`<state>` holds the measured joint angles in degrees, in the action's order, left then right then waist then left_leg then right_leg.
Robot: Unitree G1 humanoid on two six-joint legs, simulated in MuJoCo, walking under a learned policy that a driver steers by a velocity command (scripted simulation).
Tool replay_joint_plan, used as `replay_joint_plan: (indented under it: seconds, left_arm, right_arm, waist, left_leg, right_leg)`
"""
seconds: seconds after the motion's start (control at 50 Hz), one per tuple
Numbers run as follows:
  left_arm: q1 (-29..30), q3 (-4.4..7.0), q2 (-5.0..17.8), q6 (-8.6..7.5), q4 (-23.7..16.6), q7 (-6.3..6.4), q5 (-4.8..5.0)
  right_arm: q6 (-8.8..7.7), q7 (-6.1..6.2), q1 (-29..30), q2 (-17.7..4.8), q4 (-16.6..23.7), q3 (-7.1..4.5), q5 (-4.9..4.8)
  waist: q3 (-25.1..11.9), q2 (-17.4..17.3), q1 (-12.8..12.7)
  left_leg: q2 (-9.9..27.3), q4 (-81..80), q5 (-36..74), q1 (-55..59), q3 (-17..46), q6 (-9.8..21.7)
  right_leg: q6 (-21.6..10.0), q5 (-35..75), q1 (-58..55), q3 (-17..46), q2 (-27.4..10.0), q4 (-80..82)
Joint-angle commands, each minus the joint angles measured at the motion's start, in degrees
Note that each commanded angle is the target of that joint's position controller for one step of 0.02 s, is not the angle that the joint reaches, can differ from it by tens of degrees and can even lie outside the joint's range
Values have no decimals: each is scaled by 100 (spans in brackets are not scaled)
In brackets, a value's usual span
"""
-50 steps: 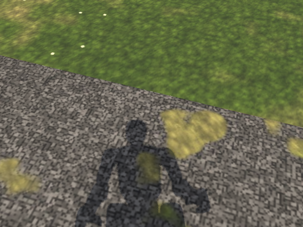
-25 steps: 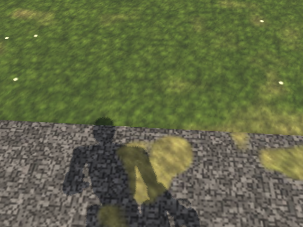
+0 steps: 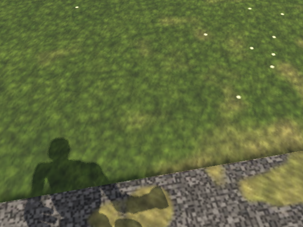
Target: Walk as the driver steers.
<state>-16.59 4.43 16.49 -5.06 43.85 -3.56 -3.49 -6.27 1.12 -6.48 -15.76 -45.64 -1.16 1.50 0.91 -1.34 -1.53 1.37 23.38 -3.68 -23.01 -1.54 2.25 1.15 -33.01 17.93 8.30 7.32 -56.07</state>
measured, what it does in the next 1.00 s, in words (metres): steps on the spot: right foot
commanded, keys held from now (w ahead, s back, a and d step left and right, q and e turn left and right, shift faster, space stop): no key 1.00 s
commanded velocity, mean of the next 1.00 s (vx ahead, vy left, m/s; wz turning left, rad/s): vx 0.03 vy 0.00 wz -0.10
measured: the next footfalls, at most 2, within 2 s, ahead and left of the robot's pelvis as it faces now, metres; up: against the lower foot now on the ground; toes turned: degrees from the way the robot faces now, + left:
right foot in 0.20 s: +0.05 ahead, -0.13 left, +0.00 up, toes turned -4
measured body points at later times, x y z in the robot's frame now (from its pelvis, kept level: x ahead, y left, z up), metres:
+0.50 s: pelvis +0.05 +0.01 +0.00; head +0.07 +0.00 +0.44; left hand +0.22 +0.26 -0.10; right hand +0.22 -0.26 -0.09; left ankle +0.10 +0.11 -0.74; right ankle +0.01 -0.12 -0.74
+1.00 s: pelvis +0.06 +0.01 -0.01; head +0.08 +0.01 +0.44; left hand +0.21 +0.28 -0.11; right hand +0.22 -0.27 -0.10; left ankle +0.10 +0.11 -0.74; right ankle +0.01 -0.12 -0.74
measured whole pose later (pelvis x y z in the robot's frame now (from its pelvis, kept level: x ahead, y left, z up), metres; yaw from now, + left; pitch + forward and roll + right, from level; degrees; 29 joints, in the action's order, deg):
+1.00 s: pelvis +0.06 +0.01 -0.01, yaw -3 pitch +0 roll +0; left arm -12.0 1.8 18.3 -3.8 42.3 -2.9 -0.1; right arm -5.1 -3.5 -6.1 -17.5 -44.4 -2.3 -0.3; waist 1.6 -0.4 0.0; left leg 1.3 32.5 -15.0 -17.6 -5.0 1.6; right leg 2.0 -20.7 9.8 -0.6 -2.1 -30.5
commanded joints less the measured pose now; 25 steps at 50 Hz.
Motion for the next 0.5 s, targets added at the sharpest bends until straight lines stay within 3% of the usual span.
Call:
replay_joint_plan:
  seconds: [0.02,0.04,0.06,0.08,0.12,0.16,0.18,0.2,0.22,0.24,0.26,0.28,0.3,0.34,0.4,0.5]
  left_arm:
    - [-610,136,625,110,-267,306,-117]
    - [-491,23,339,95,-300,262,-162]
    - [-570,-44,171,108,-270,159,-125]
    - [-714,-72,134,129,-206,32,-39]
    - [-595,-118,108,141,-135,-204,129]
    - [-732,-71,290,42,-101,-315,323]
    - [-672,-30,455,-34,-154,-290,357]
    - [-518,-48,493,-106,-331,-227,364]
    - [124,-14,901,-168,-640,-168,403]
    - [547,53,1074,-151,-716,-140,331]
    - [661,89,1051,-117,-700,-103,276]
    - [758,50,870,-102,-768,-50,303]
    - [772,-10,670,-75,-810,-11,325]
    - [468,-65,529,-54,-717,-18,365]
    - [264,-23,666,-28,-639,-64,336]
    - [412,-28,700,-18,-691,-36,333]
  right_arm:
    - [-38,38,102,-391,501,-102,-181]
    - [-28,21,222,-222,604,-48,-202]
    - [-40,13,445,-333,705,-79,-182]
    - [-76,-25,681,-547,795,-155,-155]
    - [-83,-150,620,-830,758,-275,-202]
    - [16,-375,641,-817,644,-249,-166]
    - [53,-511,422,-583,508,-162,-160]
    - [44,-598,154,-196,347,-17,-197]
    - [23,-520,-377,-315,378,-94,-206]
    - [-21,-328,-283,-667,507,-224,-161]
    - [-27,-237,108,-903,634,-303,-117]
    - [-18,-203,254,-910,733,-315,-134]
    - [-14,-204,262,-831,734,-290,-201]
    - [-25,-321,365,-546,793,-179,-279]
    - [5,-428,238,-631,769,-219,-209]
    - [5,-428,271,-674,783,-245,-186]
  waist:
    - [-737,-542,-132]
    - [-631,-565,-199]
    - [-720,-411,-303]
    - [-751,-234,-390]
    - [-672,-273,-177]
    - [-607,-162,-276]
    - [-583,-131,-277]
    - [-681,-154,-261]
    - [-599,212,301]
    - [-498,378,473]
    - [-442,345,388]
    - [-503,228,392]
    - [-555,173,339]
    - [-593,162,156]
    - [-575,206,143]
    - [-520,209,151]
  left_leg:
    - [1634,-1114,1469,1520,1587,1234]
    - [1398,-1186,1607,1114,1188,1118]
    - [1125,-1159,1673,806,778,1018]
    - [863,-1069,1558,577,356,895]
    - [657,-748,1093,533,129,761]
    - [859,-272,48,295,549,673]
    - [1011,-208,-287,146,846,595]
    - [1052,-146,-615,123,1030,329]
    - [631,8,-1021,579,485,121]
    - [203,276,-971,936,-36,-32]
    - [189,344,-760,1236,-126,2]
    - [324,247,-509,1422,6,130]
    - [404,142,-257,1426,120,211]
    - [432,121,240,1307,184,221]
    - [340,322,560,1389,59,105]
    - [320,470,523,1381,27,29]
  right_leg:
    - [271,-159,988,-109,-898,-873]
    - [359,-41,647,-282,-999,-744]
    - [452,241,189,-527,-997,-457]
    - [572,466,-157,-757,-1019,250]
    - [811,1031,-391,-1043,-1039,1466]
    - [667,2260,-900,-1054,-1008,2592]
    - [451,2763,-1082,-938,-1057,2815]
    - [81,3278,-1166,-622,-1337,2824]
    - [-697,3311,-391,-230,-1643,2990]
    - [-1144,2376,210,93,-1745,3254]
    - [-1027,1528,575,23,-1616,3393]
    - [-812,1389,603,-97,-1476,3381]
    - [-621,1459,423,-208,-1366,3285]
    - [-354,1808,19,-348,-1285,3149]
    - [-267,2073,-16,-465,-1228,3080]
    - [-219,2098,45,-536,-1202,3011]
Velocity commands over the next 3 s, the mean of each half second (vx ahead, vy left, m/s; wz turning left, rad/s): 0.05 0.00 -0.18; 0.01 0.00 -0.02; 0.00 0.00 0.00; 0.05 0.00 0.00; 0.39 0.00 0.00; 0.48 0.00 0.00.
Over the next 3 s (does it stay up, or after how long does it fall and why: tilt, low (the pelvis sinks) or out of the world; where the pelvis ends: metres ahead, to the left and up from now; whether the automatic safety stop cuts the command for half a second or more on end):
stays up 0.53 -0.03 0.00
